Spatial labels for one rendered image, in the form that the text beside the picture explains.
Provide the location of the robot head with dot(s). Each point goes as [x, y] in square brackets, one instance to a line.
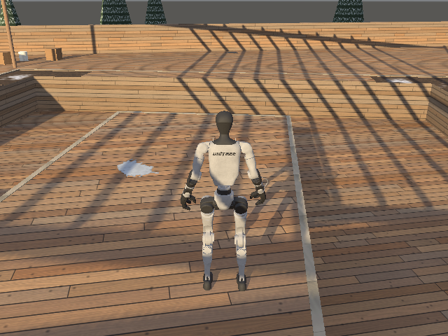
[224, 122]

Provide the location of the robot right forearm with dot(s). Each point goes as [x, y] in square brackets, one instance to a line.
[258, 184]

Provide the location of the right robot shin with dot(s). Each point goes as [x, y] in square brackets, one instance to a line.
[241, 258]

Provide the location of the right robot upper arm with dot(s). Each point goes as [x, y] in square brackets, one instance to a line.
[249, 158]

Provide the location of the robot left hand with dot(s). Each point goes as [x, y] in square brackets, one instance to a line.
[185, 200]

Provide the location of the left robot upper arm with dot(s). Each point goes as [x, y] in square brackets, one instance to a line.
[198, 160]

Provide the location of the robot left forearm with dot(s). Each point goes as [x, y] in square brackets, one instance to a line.
[189, 186]

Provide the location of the robot right hand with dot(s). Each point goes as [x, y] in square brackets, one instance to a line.
[256, 195]

